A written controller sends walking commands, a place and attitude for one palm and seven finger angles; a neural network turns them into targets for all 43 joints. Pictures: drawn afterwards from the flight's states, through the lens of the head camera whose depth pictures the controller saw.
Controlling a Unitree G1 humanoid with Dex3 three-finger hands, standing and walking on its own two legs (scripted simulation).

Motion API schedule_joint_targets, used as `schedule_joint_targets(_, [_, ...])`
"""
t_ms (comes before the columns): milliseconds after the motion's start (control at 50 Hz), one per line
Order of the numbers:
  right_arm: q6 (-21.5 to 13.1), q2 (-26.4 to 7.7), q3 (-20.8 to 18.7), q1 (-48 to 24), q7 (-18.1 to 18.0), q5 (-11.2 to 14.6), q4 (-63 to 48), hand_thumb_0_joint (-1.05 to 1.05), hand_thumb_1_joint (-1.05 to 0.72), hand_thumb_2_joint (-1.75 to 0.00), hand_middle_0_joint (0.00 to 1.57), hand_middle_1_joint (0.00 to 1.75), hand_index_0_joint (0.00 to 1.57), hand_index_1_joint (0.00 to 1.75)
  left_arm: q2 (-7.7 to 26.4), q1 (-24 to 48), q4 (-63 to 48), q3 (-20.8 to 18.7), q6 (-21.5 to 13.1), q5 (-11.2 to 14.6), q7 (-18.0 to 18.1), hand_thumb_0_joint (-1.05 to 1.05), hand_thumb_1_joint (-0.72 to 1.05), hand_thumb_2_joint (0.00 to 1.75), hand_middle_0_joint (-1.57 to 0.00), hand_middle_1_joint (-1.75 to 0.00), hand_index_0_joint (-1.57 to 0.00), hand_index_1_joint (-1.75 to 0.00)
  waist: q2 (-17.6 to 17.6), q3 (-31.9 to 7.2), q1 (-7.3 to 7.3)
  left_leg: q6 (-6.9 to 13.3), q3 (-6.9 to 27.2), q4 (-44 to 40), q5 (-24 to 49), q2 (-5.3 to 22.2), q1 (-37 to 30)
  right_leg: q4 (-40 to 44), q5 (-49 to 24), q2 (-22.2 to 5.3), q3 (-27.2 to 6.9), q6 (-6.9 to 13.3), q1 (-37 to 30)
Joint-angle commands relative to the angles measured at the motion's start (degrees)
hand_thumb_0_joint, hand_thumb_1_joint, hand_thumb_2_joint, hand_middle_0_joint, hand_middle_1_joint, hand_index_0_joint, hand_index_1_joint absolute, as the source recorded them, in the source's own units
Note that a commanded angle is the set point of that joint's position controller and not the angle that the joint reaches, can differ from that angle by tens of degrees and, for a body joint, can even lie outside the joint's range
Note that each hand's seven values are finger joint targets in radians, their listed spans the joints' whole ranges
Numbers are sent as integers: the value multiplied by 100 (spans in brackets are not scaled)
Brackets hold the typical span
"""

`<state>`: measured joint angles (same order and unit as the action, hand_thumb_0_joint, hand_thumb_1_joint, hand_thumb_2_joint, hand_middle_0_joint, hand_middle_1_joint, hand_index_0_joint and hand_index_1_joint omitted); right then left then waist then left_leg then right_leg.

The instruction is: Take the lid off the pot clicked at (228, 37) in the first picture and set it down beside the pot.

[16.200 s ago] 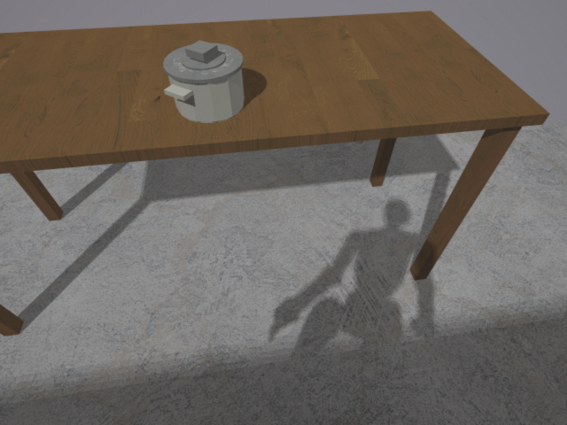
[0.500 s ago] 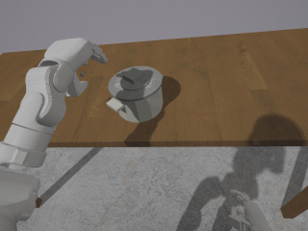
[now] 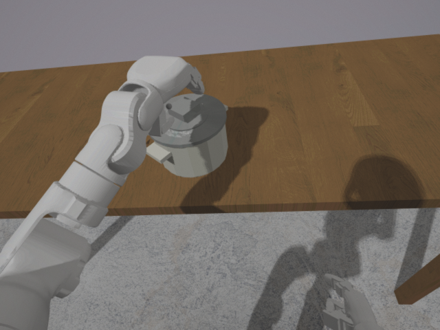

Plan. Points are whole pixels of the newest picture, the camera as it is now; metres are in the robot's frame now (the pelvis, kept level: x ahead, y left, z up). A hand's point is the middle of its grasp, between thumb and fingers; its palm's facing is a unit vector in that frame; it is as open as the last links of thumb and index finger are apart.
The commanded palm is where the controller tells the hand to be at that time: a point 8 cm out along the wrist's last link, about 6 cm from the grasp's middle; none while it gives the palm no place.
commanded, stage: move the open hand above the knob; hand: left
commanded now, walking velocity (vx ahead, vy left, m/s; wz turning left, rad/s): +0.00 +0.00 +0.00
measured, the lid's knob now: (184, 108) +0.50 +0.09 +0.16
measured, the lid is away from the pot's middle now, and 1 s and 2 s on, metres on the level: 0.00 0.00 0.00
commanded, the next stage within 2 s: none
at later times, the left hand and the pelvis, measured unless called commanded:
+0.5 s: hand (170, 83) +0.47 +0.09 +0.23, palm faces -0.09 -0.05 -0.99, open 10.0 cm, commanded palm +0.44 +0.10 +0.29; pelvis +0.01 -0.01 +0.00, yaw -1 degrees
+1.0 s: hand (176, 80) +0.48 +0.08 +0.23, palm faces -0.11 -0.03 -0.99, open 10.0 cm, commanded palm +0.45 +0.09 +0.29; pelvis +0.01 +0.00 +0.00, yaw +0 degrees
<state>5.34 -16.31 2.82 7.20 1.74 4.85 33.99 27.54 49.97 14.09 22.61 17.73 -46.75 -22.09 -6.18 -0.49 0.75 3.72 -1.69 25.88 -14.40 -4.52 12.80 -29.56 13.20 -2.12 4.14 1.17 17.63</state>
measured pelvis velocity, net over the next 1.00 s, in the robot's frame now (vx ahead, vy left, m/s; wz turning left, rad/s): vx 0.01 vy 0.00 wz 0.00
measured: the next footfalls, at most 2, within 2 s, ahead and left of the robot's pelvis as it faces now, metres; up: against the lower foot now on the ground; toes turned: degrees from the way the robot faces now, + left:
none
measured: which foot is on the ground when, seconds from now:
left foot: down 0.00-1.00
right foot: down 0.00-1.00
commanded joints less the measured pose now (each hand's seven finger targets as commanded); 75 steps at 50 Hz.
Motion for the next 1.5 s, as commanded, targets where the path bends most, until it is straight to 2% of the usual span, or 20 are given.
schedule_joint_targets(0, [-299, -422, -97, -423, -61, -33, -535, 0, -90, -90, 20, 30, 20, 30, 1359, 3484, 617, -1523, 231, -252, 510, 0, -40, 172, -88, -8, -88, -8, 890, -2098, 10, -152, 337, -414, 1665, 248, -76, 205, -1547, 82, -260, 136, -1263])
schedule_joint_targets(40, [-130, -499, -131, -394, 5, 7, -568, 0, -90, -90, 20, 30, 20, 30, 632, 2539, 1291, -1121, 336, -185, 399, 0, -40, 172, -88, -8, -88, -8, 1321, -1503, -1, -171, 226, -485, 1362, 282, 203, 280, -1349, 56, -183, 95, -927])
schedule_joint_targets(100, [26, -551, -174, -624, 154, 54, -910, 0, -90, -90, 20, 30, 20, 30, -26, 1817, 957, -684, 355, -144, 248, 0, -40, 172, -88, -8, -88, -8, 1280, -1789, -40, -139, 146, -375, 1551, 257, 128, 225, -1636, 19, -179, 86, -1083])
schedule_joint_targets(200, [-80, -454, -224, -670, 76, 21, -1029, 0, -90, -90, 20, 30, 20, 30, 1390, 4842, -998, -1270, 265, -391, 350, 0, -40, 172, -88, -8, -88, -8, 754, -3170, 127, 40, 289, -195, 2010, 175, -428, 106, -2277, 15, -462, 90, -1800])
schedule_joint_targets(240, [-254, -441, -199, -408, -82, -20, -701, 0, -90, -90, 20, 30, 20, 30, 1880, 5441, -313, -1623, 344, -448, 457, 0, -40, 172, -88, -8, -88, -8, 686, -3051, 166, 42, 344, -249, 1917, 165, -387, 144, -2242, 45, -475, 98, -1795])
schedule_joint_targets(360, [-205, -506, -135, -285, -71, -13, -464, 0, -90, -90, 20, 30, 20, 30, 538, 3172, 2047, -978, 545, -316, 359, 0, -40, 172, -88, -8, -88, -8, 1222, -1859, 51, -87, 188, -425, 1613, 202, 214, 231, -1950, 11, -313, 78, -1274])
schedule_joint_targets(420, [-42, -545, -186, -497, 74, 62, -783, 0, -90, -90, 20, 30, 20, 30, -274, 2453, 1633, -399, 528, -267, 139, 0, -40, 172, -88, -8, -88, -8, 1273, -1911, 87, -68, 122, -350, 1627, 220, 122, 253, -1978, -4, -256, 63, -1202])
schedule_joint_targets(460, [9, -490, -224, -662, 96, 72, -934, 0, -90, -90, 20, 30, 20, 30, -190, 3345, 622, -278, 484, -305, 77, 0, -40, 172, -88, -8, -88, -8, 1017, -2299, 176, 7, 160, -295, 1694, 185, -171, 276, -1996, -14, -307, 67, -1259])
schedule_joint_targets(540, [-293, -429, -199, -465, -126, 16, -744, 0, -90, -90, 20, 30, 20, 30, 1536, 5735, -110, -1297, 316, -435, 280, 0, -40, 172, -88, -8, -88, -8, 693, -2980, 228, 90, 350, -322, 1587, 117, -418, 223, -1988, 32, -497, 87, -1686])
schedule_joint_targets(600, [-481, -413, -168, -175, -202, -41, -402, 0, -90, -90, 20, 30, 20, 30, 1623, 5522, 962, -1514, 352, -421, 489, 0, -40, 172, -88, -8, -88, -8, 740, -2703, 199, 32, 408, -370, 1509, 148, -270, 243, -1787, 81, -430, 117, -1517])
schedule_joint_targets(680, [-253, -573, -181, -95, -146, -8, -354, 0, -90, -90, 20, 30, 20, 30, 434, 3213, 2756, -991, 498, -252, 385, 0, -40, 172, -88, -8, -88, -8, 1402, -1612, 108, -67, 212, -518, 1210, 201, 311, 374, -1525, 17, -300, 72, -1117])
schedule_joint_targets(760, [-115, -512, -189, -495, -14, 48, -748, 0, -90, -90, 20, 30, 20, 30, -447, 3526, 1670, -114, 480, -356, 128, 0, -40, 172, -88, -8, -88, -8, 1149, -1915, 237, -26, 210, -440, 1133, 206, -26, 364, -1377, -2, -266, 59, -913])
schedule_joint_targets(820, [-287, -444, -220, -453, -128, 12, -839, 0, -90, -90, 20, 30, 20, 30, 769, 5251, 417, -808, 275, -399, 179, 0, -40, 172, -88, -8, -88, -8, 793, -2934, 291, 89, 319, -324, 1400, 143, -479, 310, -1705, 14, -463, 71, -1439])
schedule_joint_targets(880, [-498, -496, -219, -80, -262, -21, -498, 0, -90, -90, 20, 30, 20, 30, 1488, 6165, 685, -1309, 201, -316, 362, 0, -40, 172, -88, -8, -88, -8, 618, -2941, 359, 86, 472, -385, 1403, 142, -503, 366, -1686, 51, -437, 103, -1441])
schedule_joint_targets(980, [-480, -556, -200, 173, -195, -42, -234, 0, -90, -90, 20, 30, 20, 30, 423, 4196, 2752, -946, 389, -294, 441, 0, -40, 172, -88, -8, -88, -8, 1031, -1875, 201, -51, 393, -538, 1423, 195, -7, 343, -1515, 69, -265, 137, -966])
schedule_joint_targets(1080, [-195, -597, -243, -179, -17, -28, -658, 0, -90, -90, 20, 30, 20, 30, -251, 3459, 2034, -422, 405, -347, 190, 0, -40, 172, -88, -8, -88, -8, 1199, -2126, 197, -16, 306, -398, 1797, 241, -157, 335, -1859, 17, -257, 116, -1072])
schedule_joint_targets(1200, [-571, -440, -244, -68, -148, -89, -614, 0, -90, -90, 20, 30, 20, 30, 1573, 6024, 167, -1470, 170, -452, 408, 0, -40, 172, -88, -8, -88, -8, 588, -3460, 177, 66, 552, -304, 2343, 200, -808, 184, -2377, 58, -455, 138, -1727])
schedule_joint_targets(1300, [-307, -536, -186, -10, -47, -57, -341, 0, -90, -90, 20, 30, 20, 30, 301, 3474, 2513, -920, 515, -397, 376, 0, -40, 172, -88, -8, -88, -8, 1340, -1683, 92, -100, 334, -512, 1963, 286, -51, 318, -1823, 97, -171, 138, -907])
schedule_joint_targets(1380, [-110, -508, -250, -456, 99, 26, -815, 0, -90, -90, 20, 30, 20, 30, -769, 3303, 1163, -37, 443, -193, 200, 0, -40, 172, -88, -8, -88, -8, 1008, -2112, 195, -44, 416, -295, 2351, 306, -557, 295, -1790, 40, -174, 143, -738])
schedule_joint_targets(1480, [-309, -482, -232, -379, -32, -32, -713, 0, -90, -90, 20, 30, 20, 30, 1098, 5840, -292, -1096, 309, -325, 437, 0, -40, 172, -88, -8, -88, -8, 458, -3148, 263, -3, 606, -225, 2377, 236, -993, 250, -2057, 96, -317, 195, -1242])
